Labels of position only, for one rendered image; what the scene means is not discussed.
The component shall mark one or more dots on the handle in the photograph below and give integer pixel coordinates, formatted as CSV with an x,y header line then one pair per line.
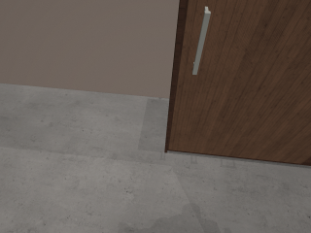
x,y
201,40

